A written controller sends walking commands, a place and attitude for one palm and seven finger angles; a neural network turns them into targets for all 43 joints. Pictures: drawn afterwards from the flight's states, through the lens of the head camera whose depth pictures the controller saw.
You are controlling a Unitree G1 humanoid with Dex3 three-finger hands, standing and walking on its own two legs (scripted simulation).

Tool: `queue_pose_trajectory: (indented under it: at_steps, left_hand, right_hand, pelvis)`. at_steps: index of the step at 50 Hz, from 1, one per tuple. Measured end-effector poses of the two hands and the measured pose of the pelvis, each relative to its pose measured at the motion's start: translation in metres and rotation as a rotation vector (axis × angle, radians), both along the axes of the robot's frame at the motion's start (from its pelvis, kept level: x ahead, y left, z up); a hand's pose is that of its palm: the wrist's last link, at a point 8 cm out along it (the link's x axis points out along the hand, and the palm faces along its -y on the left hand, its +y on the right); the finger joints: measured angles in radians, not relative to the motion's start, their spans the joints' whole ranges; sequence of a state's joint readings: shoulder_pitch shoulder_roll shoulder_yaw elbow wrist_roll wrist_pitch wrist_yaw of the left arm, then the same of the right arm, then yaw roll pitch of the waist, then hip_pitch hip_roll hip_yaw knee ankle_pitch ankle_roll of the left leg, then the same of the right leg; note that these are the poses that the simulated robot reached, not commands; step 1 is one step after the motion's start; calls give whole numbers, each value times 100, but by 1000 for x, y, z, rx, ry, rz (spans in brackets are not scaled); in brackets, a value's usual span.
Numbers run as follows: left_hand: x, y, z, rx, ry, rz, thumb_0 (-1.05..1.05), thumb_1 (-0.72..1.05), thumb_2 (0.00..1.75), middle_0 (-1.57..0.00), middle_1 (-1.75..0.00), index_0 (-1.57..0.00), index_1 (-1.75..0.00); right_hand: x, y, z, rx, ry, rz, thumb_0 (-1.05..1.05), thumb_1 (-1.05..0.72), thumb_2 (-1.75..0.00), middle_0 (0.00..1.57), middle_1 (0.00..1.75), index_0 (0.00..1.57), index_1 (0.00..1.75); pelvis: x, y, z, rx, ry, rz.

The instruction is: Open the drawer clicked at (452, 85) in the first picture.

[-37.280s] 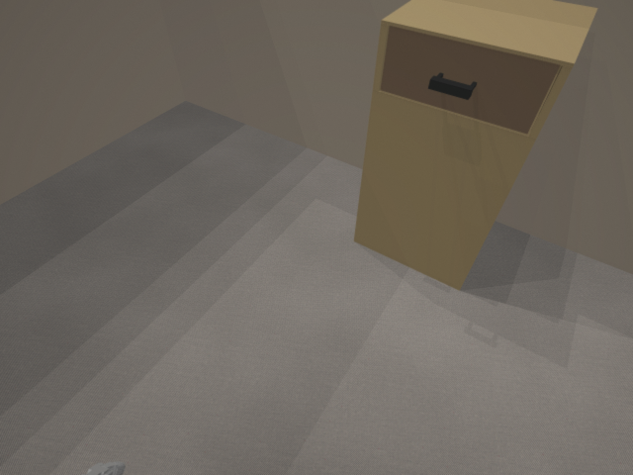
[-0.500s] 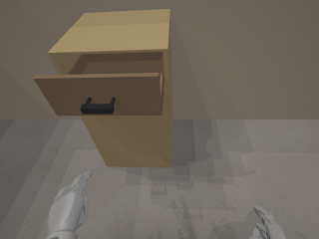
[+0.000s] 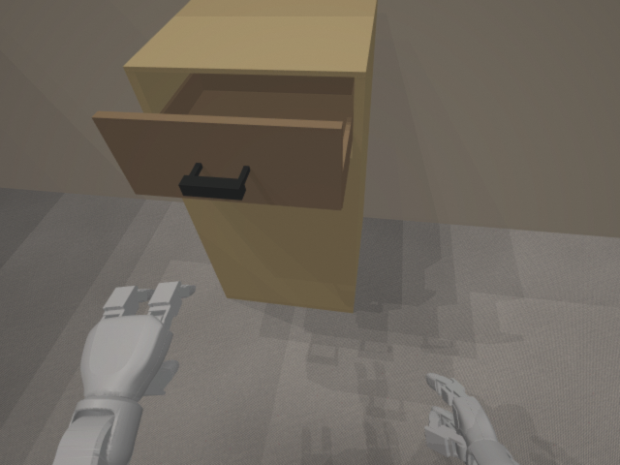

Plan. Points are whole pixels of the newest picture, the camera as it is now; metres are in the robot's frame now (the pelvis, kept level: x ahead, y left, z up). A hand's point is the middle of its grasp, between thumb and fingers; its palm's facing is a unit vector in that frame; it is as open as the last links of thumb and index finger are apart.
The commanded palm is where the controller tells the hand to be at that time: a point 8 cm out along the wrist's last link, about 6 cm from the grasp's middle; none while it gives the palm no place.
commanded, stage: raise the hand with hooked fingers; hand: left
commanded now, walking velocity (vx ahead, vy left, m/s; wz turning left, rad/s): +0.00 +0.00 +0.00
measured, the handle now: (217, 178) +0.53 +0.24 +0.05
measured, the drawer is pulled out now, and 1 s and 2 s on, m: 0.16 0.16 0.16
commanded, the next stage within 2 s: move the hooked fingers above the handle in 1.16 s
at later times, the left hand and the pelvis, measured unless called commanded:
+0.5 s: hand (127, 283) +0.27 +0.25 +0.12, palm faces +0.11 -0.08 -0.99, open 13.2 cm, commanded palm +0.25 +0.25 +0.18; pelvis +0.00 +0.02 +0.03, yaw +0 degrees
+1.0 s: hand (116, 247) +0.30 +0.26 +0.16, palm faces +0.01 -0.07 -1.00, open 13.8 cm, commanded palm +0.27 +0.26 +0.22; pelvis -0.01 +0.02 +0.04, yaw +1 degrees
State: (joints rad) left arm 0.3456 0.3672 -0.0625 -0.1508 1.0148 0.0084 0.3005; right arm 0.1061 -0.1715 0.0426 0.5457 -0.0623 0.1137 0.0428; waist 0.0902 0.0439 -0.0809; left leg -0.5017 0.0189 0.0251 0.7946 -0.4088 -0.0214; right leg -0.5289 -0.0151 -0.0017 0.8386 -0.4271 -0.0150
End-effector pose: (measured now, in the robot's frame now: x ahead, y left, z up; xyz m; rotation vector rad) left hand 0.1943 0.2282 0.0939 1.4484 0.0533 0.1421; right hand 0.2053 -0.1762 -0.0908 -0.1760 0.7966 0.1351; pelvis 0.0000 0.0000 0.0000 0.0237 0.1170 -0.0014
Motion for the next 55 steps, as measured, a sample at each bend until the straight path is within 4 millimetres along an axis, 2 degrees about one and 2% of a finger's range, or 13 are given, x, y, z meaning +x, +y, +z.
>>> queue_pose_trajectory:
  at_steps: [4, 7, 10, 14, 19, 26, 31, 36, 41, 49, 55]
  left_hand:
    - [8, 3, 8, 22, 44, -45, 0, 14, 57, -28, -79, -27, -79]
    - [12, 10, 16, 30, 37, -54, 0, 7, 54, -28, -84, -28, -84]
    - [17, 16, 26, 27, 3, -53, 0, 0, 51, -29, -88, -28, -88]
    - [27, 21, 39, 25, -37, -54, 0, -9, 47, -30, -94, -29, -94]
    - [39, 22, 56, 28, -56, -65, 0, -21, 42, -30, -102, -30, -102]
    - [56, 27, 82, 47, -46, -72, 0, -36, 35, -31, -112, -31, -112]
    - [65, 33, 100, 60, -31, -76, -1, -44, 32, -32, -117, -32, -117]
    - [74, 37, 117, 76, -20, -94, -1, -47, 31, -32, -119, -32, -119]
    - [83, 42, 129, 82, -3, -106, -1, -48, 30, -32, -120, -32, -120]
    - [83, 38, 119, 51, 40, -159, -1, -49, 30, -32, -120, -32, -120]
    - [76, 32, 117, 56, -12, -197, -1, -49, 30, -32, -120, -32, -120]
  right_hand:
    - [-28, -14, -5, -28, 80, -51, 1, -90, -90, 20, 30, 20, 30]
    - [-41, -29, -6, -67, 116, -90, 1, -90, -90, 20, 30, 20, 30]
    - [-46, -43, -4, -105, 124, -123, 1, -90, -90, 20, 30, 20, 30]
    - [-39, -54, 3, -133, 102, -152, 1, -90, -90, 20, 30, 20, 30]
    - [-19, -49, 18, -118, 36, -160, 1, -90, -90, 19, 30, 19, 30]
    - [8, -21, 38, -60, -39, -113, 1, -90, -90, 19, 30, 19, 30]
    - [14, -3, 43, -31, -48, -72, 1, -90, -90, 20, 30, 20, 30]
    - [8, 3, 40, -24, -20, -54, 1, -90, -90, 20, 30, 20, 30]
    - [-7, -4, 33, -38, 27, -65, 1, -90, -90, 20, 30, 20, 30]
    - [-33, -27, 24, -73, 90, -112, 1, -90, -90, 20, 30, 20, 30]
    - [-43, -37, 21, -98, 118, -126, 1, -90, -90, 20, 30, 20, 30]
  pelvis:
    - [3, 3, 9, -1, -14, -11]
    - [5, 6, 13, -5, -22, -9]
    - [5, 9, 15, -7, -29, -4]
    - [5, 13, 18, -8, -41, -1]
    - [5, 16, 22, -8, -66, 0]
    - [2, 18, 29, -11, -103, 9]
    - [0, 18, 33, -14, -121, 18]
    - [-2, 18, 36, -16, -129, 26]
    - [-4, 18, 37, -16, -130, 29]
    - [-6, 20, 38, -16, -117, 18]
    - [-7, 20, 38, -15, -110, 18]
